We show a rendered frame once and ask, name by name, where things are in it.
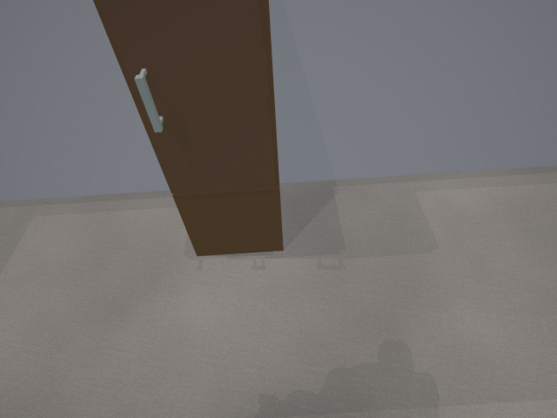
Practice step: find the cupboard door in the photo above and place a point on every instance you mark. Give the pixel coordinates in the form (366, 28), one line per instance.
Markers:
(205, 71)

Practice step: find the handle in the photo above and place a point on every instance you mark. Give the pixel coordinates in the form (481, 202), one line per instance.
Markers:
(149, 105)

